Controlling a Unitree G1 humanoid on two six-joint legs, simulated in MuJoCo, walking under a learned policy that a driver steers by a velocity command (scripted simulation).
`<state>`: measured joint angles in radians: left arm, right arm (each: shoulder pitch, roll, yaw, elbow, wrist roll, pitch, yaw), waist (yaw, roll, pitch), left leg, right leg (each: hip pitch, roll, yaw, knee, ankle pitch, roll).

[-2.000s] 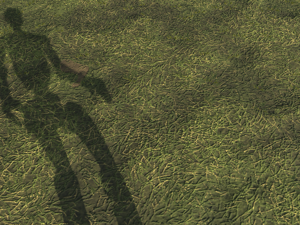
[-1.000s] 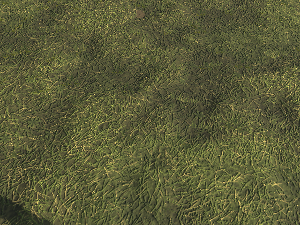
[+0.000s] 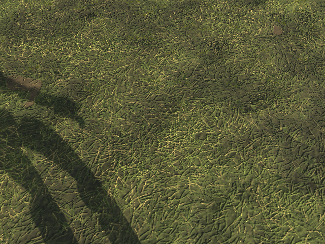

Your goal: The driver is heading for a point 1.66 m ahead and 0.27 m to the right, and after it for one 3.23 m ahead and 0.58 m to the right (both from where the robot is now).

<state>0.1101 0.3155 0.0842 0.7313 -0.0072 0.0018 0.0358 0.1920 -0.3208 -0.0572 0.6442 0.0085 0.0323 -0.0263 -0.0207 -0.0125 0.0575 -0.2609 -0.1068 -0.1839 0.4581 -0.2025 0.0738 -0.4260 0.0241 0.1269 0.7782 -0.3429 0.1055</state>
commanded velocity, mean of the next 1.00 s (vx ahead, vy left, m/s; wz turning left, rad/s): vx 0.25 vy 0.00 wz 0.00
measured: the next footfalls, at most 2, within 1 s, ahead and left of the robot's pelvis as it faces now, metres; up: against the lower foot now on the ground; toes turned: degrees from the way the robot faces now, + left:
right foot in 0.16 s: +0.07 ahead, -0.15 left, +0.00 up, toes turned +12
left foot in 0.50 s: +0.03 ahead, +0.10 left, +0.00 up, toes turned +7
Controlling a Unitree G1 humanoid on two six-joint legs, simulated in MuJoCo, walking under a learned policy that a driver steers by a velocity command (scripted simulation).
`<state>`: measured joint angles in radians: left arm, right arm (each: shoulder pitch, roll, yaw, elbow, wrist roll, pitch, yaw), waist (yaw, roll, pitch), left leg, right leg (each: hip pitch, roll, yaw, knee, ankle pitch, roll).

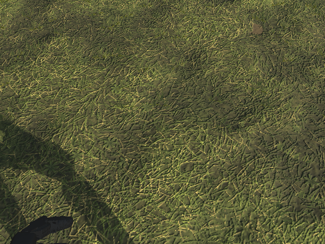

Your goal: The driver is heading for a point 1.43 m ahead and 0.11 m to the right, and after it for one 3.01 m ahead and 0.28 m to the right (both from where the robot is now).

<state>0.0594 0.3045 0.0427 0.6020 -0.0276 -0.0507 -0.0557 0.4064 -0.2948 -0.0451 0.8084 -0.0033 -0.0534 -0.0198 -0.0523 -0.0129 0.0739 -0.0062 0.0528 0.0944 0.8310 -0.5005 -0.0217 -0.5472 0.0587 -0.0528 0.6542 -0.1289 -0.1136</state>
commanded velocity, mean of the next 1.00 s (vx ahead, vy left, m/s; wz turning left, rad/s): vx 0.41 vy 0.00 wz -0.37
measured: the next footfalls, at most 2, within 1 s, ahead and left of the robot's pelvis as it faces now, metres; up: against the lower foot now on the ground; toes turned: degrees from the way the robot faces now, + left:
left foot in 0.44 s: +0.45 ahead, +0.10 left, +0.00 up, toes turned -20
right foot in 0.88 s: +0.57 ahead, -0.21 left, +0.00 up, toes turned -21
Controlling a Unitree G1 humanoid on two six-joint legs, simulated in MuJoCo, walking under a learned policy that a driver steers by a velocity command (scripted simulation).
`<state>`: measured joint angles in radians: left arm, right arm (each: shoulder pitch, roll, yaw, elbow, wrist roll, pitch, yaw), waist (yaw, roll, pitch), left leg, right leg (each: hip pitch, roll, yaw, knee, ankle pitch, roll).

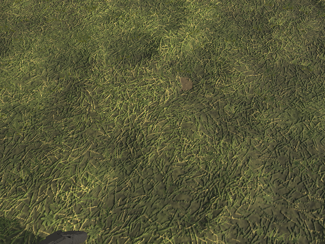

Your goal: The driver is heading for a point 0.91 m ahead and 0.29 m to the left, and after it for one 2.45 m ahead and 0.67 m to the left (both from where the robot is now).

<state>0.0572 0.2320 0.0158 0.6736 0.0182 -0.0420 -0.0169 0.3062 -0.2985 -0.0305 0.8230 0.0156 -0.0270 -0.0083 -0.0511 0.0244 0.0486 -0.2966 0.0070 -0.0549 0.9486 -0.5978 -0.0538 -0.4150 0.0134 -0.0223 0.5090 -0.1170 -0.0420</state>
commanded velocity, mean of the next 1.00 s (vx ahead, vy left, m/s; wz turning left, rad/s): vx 0.04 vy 0.00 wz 0.46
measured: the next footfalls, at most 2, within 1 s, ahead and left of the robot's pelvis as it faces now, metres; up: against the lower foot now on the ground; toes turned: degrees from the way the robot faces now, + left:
left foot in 0.34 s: +0.05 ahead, +0.14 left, +0.00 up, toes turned +14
right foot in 0.84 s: +0.13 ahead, -0.07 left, +0.00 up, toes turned +34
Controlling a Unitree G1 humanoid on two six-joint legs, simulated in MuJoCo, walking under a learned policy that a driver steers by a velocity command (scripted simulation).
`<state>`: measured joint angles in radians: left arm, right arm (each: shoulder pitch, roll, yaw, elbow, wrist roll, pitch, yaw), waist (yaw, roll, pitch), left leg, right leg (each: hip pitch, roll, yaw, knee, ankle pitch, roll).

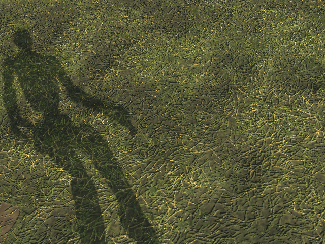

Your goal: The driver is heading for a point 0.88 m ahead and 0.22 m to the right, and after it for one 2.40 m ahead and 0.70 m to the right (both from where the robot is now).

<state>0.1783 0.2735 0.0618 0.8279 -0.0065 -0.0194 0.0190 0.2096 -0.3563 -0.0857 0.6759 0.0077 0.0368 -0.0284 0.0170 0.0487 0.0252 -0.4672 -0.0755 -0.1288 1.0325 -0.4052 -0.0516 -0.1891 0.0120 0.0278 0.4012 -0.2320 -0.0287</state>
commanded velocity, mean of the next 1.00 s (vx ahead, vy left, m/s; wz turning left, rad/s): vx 0.14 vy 0.00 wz -0.25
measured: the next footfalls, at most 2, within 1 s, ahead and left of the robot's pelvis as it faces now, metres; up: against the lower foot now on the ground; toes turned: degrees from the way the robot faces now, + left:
left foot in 0.24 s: +0.10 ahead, +0.15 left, +0.00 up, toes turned +1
right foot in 0.68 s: +0.25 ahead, -0.08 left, +0.00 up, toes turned -12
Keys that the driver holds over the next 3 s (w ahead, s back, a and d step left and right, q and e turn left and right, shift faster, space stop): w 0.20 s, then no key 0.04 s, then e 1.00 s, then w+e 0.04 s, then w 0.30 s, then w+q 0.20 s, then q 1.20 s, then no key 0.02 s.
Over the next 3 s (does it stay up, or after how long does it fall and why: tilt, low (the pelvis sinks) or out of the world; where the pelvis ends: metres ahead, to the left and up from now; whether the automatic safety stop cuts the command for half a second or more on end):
stays up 0.48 -0.15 0.00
